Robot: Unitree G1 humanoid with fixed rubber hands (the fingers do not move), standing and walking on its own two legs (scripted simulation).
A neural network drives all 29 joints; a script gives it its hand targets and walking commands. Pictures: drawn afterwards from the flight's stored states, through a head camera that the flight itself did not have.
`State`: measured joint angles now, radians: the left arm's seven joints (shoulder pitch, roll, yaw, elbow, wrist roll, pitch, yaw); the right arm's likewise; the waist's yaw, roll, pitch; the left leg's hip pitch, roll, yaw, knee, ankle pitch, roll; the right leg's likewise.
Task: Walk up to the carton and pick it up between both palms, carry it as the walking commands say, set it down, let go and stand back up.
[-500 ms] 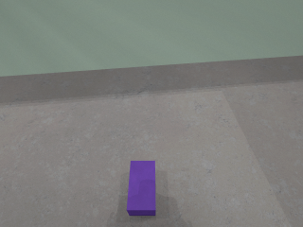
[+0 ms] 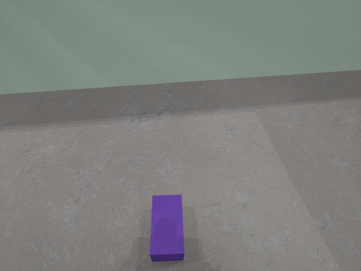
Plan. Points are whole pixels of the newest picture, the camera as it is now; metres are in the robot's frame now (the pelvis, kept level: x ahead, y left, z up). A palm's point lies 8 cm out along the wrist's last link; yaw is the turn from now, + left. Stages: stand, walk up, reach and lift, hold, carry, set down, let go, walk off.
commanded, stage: walk up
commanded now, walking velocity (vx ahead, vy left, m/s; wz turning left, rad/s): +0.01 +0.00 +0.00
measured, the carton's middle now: (167, 226) +0.44 +0.07 -0.71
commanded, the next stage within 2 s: stand in 1.52 s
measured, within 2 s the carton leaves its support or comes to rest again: neither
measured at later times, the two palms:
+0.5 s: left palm out of the picture -0.04 +0.33 -0.13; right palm out of the picture +0.07 -0.19 -0.14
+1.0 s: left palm out of the picture +0.03 +0.32 -0.14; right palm out of the picture +0.03 -0.13 -0.15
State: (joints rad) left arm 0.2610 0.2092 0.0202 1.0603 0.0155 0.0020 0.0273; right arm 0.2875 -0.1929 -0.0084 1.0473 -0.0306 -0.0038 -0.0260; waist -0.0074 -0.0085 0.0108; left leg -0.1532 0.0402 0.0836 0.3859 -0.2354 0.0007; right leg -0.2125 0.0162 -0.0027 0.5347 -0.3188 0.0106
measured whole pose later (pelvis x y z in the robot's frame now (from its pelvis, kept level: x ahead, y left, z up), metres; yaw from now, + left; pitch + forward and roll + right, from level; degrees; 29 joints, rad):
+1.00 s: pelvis +0.02 +0.09 +0.00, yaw +0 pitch -1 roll +0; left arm 0.29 0.15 0.01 1.09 0.03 -0.01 0.05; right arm 0.26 -0.17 -0.03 1.08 -0.01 0.00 -0.02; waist -0.02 0.02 0.03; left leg -0.18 0.01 0.04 0.45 -0.26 0.01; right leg -0.14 -0.02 -0.10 0.43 -0.27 -0.01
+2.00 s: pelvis +0.04 +0.13 +0.00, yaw +2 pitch -1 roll +0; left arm 0.36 0.14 0.01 1.11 0.02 -0.01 0.04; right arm 0.32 -0.14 -0.01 1.13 0.00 -0.02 -0.04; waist 0.00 -0.02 0.03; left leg -0.14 -0.06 0.04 0.38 -0.23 0.07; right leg -0.09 -0.08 -0.11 0.36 -0.25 0.04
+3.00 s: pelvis -0.07 +0.09 -0.09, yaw +3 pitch +17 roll -2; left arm -0.45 0.14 0.11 0.64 0.03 0.47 0.01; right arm -0.40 -0.11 -0.16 0.61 -0.01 0.45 -0.04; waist -0.02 0.02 0.06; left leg -1.01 0.00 -0.02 1.04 -0.33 0.01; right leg -0.96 0.02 -0.03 1.03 -0.37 -0.01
